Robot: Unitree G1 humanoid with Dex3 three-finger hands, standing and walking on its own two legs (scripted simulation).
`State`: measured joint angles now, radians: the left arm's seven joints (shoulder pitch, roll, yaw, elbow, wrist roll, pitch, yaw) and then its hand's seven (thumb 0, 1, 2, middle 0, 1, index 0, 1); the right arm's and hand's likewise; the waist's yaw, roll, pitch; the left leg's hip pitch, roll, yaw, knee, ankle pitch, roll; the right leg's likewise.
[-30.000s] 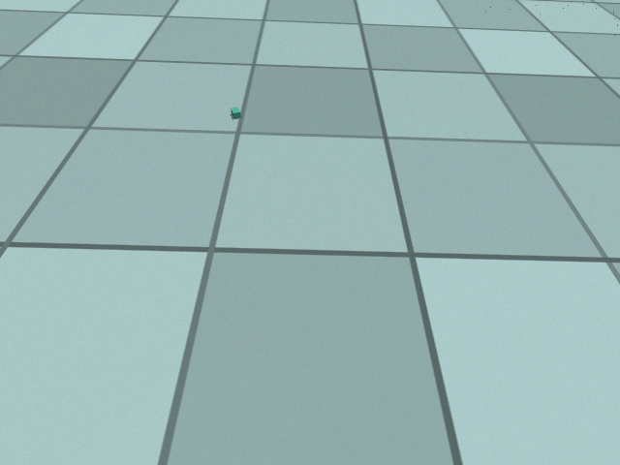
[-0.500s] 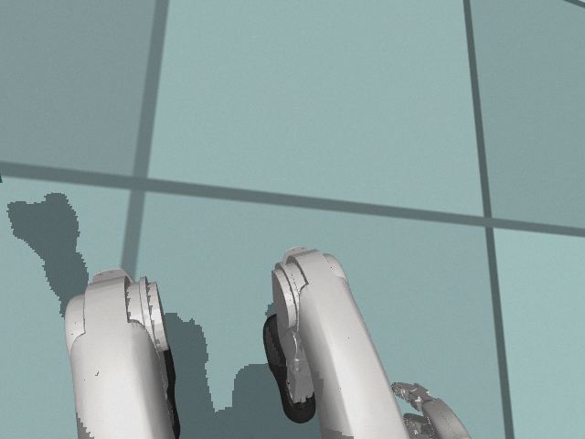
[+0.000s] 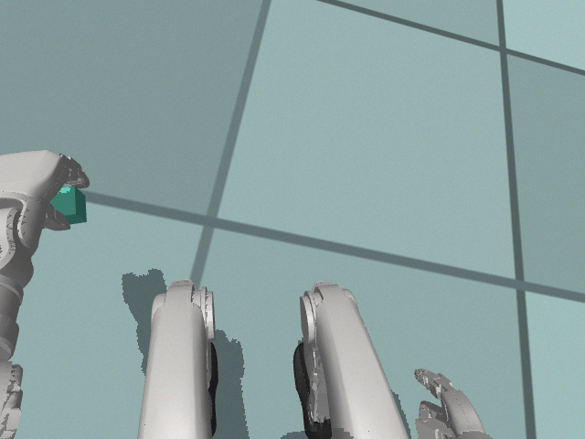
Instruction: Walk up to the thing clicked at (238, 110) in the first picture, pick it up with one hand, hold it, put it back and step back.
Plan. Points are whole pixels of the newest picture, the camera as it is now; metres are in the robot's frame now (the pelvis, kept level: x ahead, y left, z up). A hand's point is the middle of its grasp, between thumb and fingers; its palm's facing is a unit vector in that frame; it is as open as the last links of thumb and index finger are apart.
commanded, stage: lift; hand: left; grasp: from above
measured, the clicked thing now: (57, 207) +0.43 +0.34 -0.14
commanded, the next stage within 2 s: hold in 1.06 s
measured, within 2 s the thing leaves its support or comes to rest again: neither
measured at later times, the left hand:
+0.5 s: hand out of the picture +0.34 +0.30 +0.12, palm faces -0.42 -0.14 -0.90, open 7.2 cm
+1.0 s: hand out of the picture +0.36 +0.26 +0.21, palm faces -0.41 -0.14 -0.90, open 7.2 cm
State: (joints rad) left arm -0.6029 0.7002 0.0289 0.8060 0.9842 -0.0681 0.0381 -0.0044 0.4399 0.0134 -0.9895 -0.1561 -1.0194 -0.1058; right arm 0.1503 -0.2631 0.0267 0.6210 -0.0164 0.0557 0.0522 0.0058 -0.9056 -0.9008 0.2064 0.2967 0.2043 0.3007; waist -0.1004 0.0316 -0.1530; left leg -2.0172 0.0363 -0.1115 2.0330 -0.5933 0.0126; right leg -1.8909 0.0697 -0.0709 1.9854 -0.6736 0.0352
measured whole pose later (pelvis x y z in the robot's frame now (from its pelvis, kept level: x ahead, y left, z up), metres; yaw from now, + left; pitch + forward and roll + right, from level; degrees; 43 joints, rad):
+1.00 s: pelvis +0.06 +0.00 +0.28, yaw +5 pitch +11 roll -2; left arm -0.34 0.38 -0.18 0.83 0.96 0.08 0.15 0.00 0.47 0.01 -0.92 -0.27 -0.96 -0.20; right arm 0.26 -0.24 -0.03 0.73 0.03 -0.03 -0.05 0.01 -0.90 -0.90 0.21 0.30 0.20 0.30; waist -0.06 0.05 -0.09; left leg -0.75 0.03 0.00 0.92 -0.37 0.00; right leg -0.68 0.04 0.03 0.89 -0.41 0.02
